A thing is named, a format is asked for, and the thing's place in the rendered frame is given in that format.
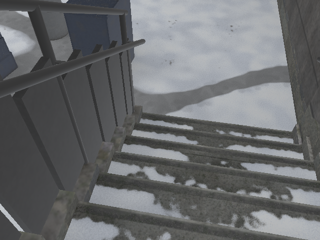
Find stairs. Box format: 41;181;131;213
64;112;320;240

